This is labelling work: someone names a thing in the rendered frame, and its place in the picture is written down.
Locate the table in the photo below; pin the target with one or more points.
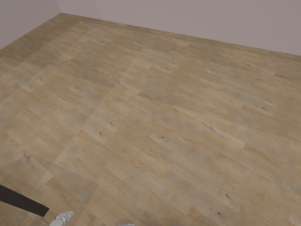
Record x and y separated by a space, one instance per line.
13 198

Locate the robot left hand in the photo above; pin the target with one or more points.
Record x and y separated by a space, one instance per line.
62 219

